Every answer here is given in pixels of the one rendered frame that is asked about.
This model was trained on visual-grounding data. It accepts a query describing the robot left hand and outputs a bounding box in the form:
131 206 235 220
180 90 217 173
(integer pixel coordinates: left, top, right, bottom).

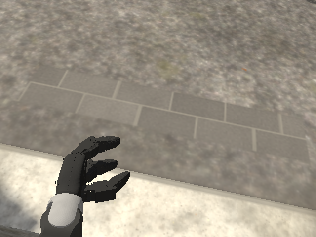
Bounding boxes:
54 135 130 203

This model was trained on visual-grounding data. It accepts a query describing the robot left forearm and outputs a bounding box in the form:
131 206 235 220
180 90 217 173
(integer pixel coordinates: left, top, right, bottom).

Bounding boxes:
39 193 84 237

